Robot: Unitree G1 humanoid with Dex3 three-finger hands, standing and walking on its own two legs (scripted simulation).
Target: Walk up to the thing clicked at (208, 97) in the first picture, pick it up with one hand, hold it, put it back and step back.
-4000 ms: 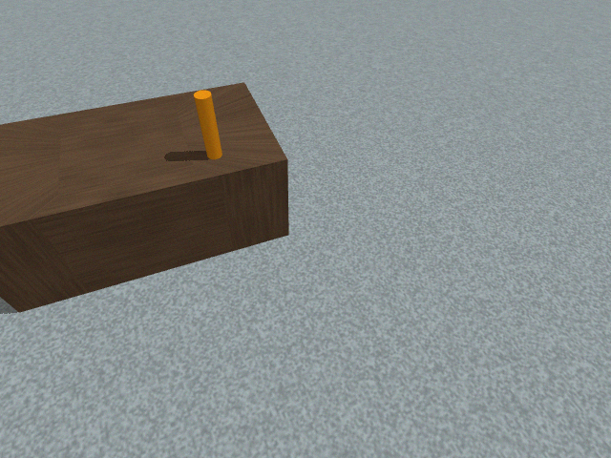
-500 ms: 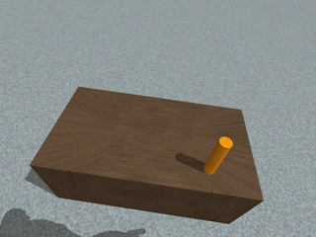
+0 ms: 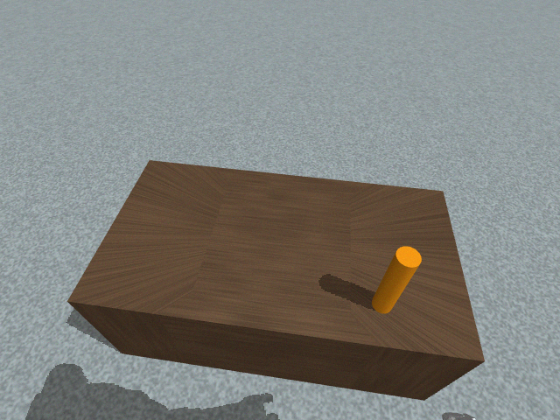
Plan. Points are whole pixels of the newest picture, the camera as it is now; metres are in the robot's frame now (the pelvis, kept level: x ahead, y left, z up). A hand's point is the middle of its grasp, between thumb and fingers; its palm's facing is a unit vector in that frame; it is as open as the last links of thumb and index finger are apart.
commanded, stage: walk up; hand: right
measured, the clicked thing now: (393, 283) +0.44 -0.27 -0.25
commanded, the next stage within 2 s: stand in 0.68 s
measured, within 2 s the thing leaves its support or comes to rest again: neither
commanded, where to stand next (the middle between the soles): +0.04 -0.02 m, yaw -3 degrees
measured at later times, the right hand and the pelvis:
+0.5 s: hand out of the picture +0.07 -0.25 -0.16, palm faces -0.01 +0.94 -0.33, open 7.4 cm; pelvis +0.00 +0.00 +0.00, yaw -1 degrees
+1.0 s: hand out of the picture +0.07 -0.25 -0.16, palm faces -0.03 +0.94 -0.33, open 7.4 cm; pelvis +0.01 +0.00 +0.00, yaw +0 degrees
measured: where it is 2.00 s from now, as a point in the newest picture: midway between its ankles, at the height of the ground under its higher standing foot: outside the picture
